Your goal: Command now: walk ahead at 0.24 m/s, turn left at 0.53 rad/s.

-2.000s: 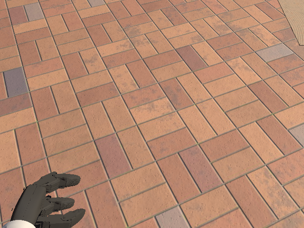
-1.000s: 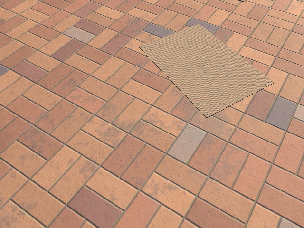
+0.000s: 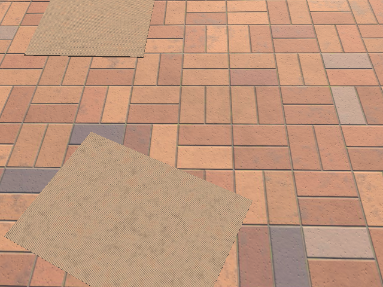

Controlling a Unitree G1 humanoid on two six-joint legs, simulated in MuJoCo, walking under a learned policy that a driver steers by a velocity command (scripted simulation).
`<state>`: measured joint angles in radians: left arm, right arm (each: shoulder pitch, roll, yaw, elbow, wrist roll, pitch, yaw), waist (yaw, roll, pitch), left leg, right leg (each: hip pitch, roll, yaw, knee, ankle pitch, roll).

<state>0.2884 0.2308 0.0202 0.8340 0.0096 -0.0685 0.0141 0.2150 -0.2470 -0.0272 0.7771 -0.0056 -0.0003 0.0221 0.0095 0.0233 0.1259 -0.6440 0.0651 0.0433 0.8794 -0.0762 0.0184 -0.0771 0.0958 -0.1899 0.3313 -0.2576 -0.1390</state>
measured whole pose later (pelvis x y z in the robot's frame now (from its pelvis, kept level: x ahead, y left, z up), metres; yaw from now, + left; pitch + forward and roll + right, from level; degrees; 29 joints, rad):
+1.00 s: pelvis +0.22 -0.05 +0.00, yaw +55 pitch +0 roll +1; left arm 0.20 0.26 0.02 0.66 0.03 0.01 0.03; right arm 0.18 -0.34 -0.09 0.67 -0.01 0.11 0.07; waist 0.00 0.05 0.08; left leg -0.47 0.02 -0.01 1.01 -0.39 -0.08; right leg -0.19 -0.05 -0.17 0.42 -0.24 -0.04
